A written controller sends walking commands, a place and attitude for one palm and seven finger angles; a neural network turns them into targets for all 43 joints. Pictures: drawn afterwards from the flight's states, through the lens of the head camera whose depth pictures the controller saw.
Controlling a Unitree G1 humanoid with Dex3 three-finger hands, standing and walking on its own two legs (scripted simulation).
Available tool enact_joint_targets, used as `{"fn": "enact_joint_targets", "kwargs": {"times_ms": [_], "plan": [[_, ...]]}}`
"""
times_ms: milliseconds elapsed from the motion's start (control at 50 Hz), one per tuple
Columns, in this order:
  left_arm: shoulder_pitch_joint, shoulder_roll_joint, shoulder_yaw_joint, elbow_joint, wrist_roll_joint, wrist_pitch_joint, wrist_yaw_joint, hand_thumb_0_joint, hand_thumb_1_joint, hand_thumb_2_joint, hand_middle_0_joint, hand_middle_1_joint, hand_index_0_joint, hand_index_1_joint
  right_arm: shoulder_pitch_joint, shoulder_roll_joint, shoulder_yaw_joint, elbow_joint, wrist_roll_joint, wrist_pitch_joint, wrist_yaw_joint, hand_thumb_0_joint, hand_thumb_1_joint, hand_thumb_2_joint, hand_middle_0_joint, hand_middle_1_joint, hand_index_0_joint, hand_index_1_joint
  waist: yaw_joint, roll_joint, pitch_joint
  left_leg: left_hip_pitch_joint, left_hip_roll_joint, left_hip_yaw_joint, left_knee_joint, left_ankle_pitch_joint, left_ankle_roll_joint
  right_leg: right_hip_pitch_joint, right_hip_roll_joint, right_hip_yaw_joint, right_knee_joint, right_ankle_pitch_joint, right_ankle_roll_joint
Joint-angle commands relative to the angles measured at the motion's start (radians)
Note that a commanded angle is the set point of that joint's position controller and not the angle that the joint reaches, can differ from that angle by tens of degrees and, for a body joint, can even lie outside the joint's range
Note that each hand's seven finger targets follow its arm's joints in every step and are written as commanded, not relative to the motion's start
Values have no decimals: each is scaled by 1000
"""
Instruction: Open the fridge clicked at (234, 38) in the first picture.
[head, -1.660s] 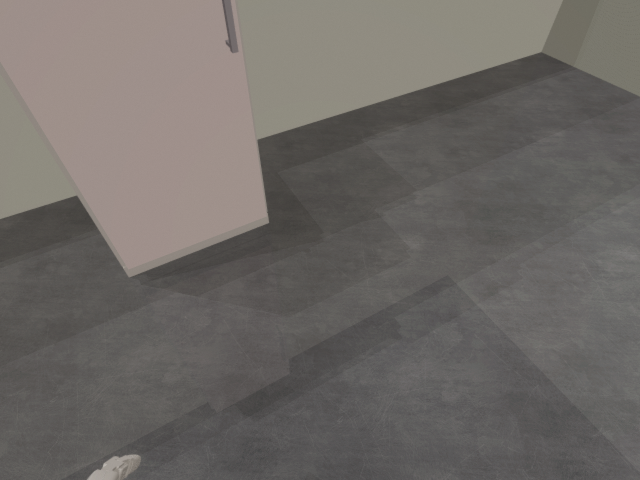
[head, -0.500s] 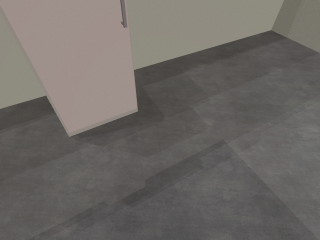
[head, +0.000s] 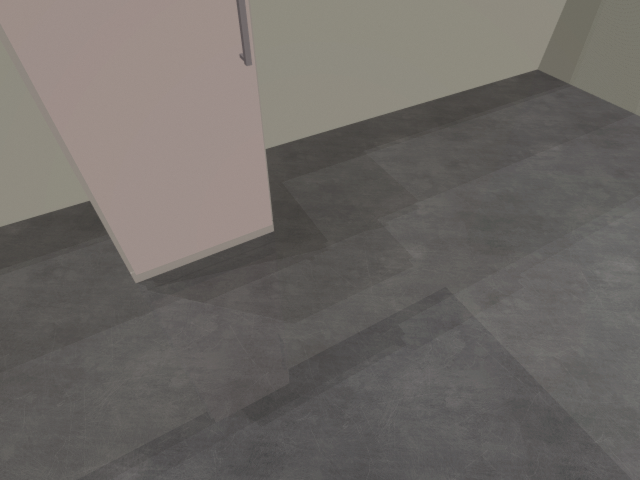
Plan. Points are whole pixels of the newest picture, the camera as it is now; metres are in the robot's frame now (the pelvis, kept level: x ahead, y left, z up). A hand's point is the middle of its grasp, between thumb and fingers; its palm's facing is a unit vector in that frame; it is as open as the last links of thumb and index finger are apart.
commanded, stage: walk to a spot facing it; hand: right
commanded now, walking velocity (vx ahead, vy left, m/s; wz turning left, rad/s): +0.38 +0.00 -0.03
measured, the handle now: out of the picture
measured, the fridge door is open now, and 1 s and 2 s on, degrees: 0 0 0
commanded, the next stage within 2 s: turn to face it in 0.80 s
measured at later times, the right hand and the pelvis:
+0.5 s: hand (449, 437) +0.24 -0.19 -0.19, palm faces -0.07 +0.99 -0.14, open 7.4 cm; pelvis +0.16 -0.02 -0.01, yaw +2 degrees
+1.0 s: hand (447, 375) +0.36 -0.21 -0.20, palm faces +0.10 +0.99 -0.14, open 7.3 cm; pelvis +0.38 -0.04 -0.02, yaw -1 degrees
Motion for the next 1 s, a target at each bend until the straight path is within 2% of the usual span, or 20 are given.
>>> {"fn": "enact_joint_targets", "kwargs": {"times_ms": [0,60,120,140,160,180,220,260,420,500,520,540,560,580,600,640,740,900,960,980], "plan": [[35,89,19,-57,9,-4,-3,0,900,900,-200,-300,-200,-300,97,-136,-37,-38,-8,-1,10,0,-900,-900,200,300,200,300,-23,110,106,-50,139,-206,-154,-424,82,-197,-41,40,41,-286,-9],[57,56,24,-77,6,-21,-2,0,900,900,-200,-300,-200,-300,163,-148,-57,-40,-1,-17,5,0,-900,-900,200,300,200,300,-25,155,99,17,235,-304,-192,-377,156,-257,-35,-32,196,-174,-4],[160,35,30,-56,-2,-40,-1,0,900,900,-200,-300,-200,-300,126,-105,-60,-59,1,-28,6,0,-900,-900,200,300,200,300,31,70,94,-106,175,-177,-58,-209,141,-72,-60,-25,72,-129,-19],[240,47,37,-32,0,-47,2,0,900,900,-200,-300,-200,-300,101,-65,-57,-70,1,-27,9,0,-900,-900,200,300,200,300,62,-27,101,-210,95,-83,82,-170,100,38,-106,63,-17,-116,-44],[351,115,58,3,10,-55,8,0,900,900,-200,-300,-200,-300,79,-4,-47,-91,1,-28,14,0,-900,-900,200,300,200,300,96,-242,96,-386,-14,62,365,-172,50,174,-274,297,-132,-109,-117],[452,125,65,30,12,-59,19,0,900,900,-200,-300,-200,-300,-11,12,-39,-134,-7,-40,9,0,-900,-900,200,300,200,300,130,-286,151,-560,-29,80,550,-325,35,239,-380,444,-215,28,-176],[464,41,44,35,2,-69,34,0,900,900,-200,-300,-200,-300,-25,-5,-51,-129,-8,-50,10,0,-900,-900,200,300,200,300,104,-116,182,-635,58,7,690,-245,39,261,-396,393,-162,352,-218],[429,15,39,20,7,-82,40,0,900,900,-200,-300,-200,-300,-17,37,-53,-117,-6,-51,22,0,-900,-900,200,300,200,300,74,-74,169,-616,89,25,719,-206,30,256,-357,272,-153,463,-203],[444,-49,35,60,2,-97,48,0,900,900,-200,-300,-200,-300,-110,123,-43,-154,3,-37,42,0,-900,-900,200,300,200,300,41,-137,175,-390,34,179,336,46,42,140,-213,-5,-219,580,-124],[416,-3,50,69,-6,-91,51,0,900,900,-200,-300,-200,-300,72,85,-61,-97,-5,-44,27,0,-900,-900,200,300,200,300,-52,-136,65,-120,-24,186,245,78,98,161,-240,-55,19,910,-108],[397,0,54,64,-7,-90,48,0,900,900,-200,-300,-200,-300,190,62,-72,-64,-9,-48,21,0,-900,-900,200,300,200,300,-109,-115,7,28,-37,183,199,107,108,113,-218,-67,162,874,-90],[389,-19,54,55,-11,-89,40,0,900,900,-200,-300,-200,-300,319,14,-89,-24,-19,-60,14,0,-900,-900,200,300,200,300,-164,-59,-48,241,21,118,157,126,136,-39,-183,-76,384,698,-61],[442,-83,43,36,-24,-91,30,0,900,900,-200,-300,-200,-300,410,-82,-113,-8,-23,-71,0,0,-900,-900,200,300,200,300,-173,158,-165,436,304,-259,86,107,243,-285,-55,-94,751,108,-29],[440,-103,46,14,-24,-89,32,0,900,900,-200,-300,-200,-300,415,-132,-123,1,-2,-68,-3,0,-900,-900,200,300,200,300,-134,196,-214,399,470,-576,-70,63,321,-391,6,-12,1030,-295,-32],[384,-92,56,6,-22,-83,28,0,900,900,-200,-300,-200,-300,308,-102,-119,-25,9,-62,-5,0,-900,-900,200,300,200,300,-110,94,-91,257,448,-509,-149,-150,311,-419,-63,41,1062,-229,-52],[293,-118,55,-17,-6,-66,16,0,900,900,-200,-300,-200,-300,163,-6,-88,-59,4,-67,-9,0,-900,-900,200,300,200,300,-42,11,61,-47,379,-342,-187,-186,233,-411,-136,45,995,-106,-44],[347,-167,56,-18,7,-7,4,0,900,900,-200,-300,-200,-300,80,53,-62,-65,-9,-82,-11,0,-900,-900,200,300,200,300,70,63,97,-300,265,0,-240,-58,163,-301,-164,-8,752,-27,10],[107,-142,54,-121,5,-38,-21,0,900,900,-200,-300,-200,-300,181,21,-66,-36,-13,-80,-8,0,-900,-900,200,300,200,300,-1,106,111,-134,258,44,-151,84,151,-262,-132,-86,301,47,24],[261,-71,64,-66,11,-62,-4,0,900,900,-200,-300,-200,-300,222,49,-60,-24,-3,-62,-12,0,-900,-900,200,300,200,300,49,-88,0,-136,152,91,145,185,96,50,-124,-91,78,231,27],[349,31,82,-56,19,-70,10,0,900,900,-200,-300,-200,-300,260,94,-56,-36,9,-56,-10,0,-900,-900,200,300,200,300,66,-291,-90,-286,45,161,369,-82,37,224,-338,142,36,465,-50]]}}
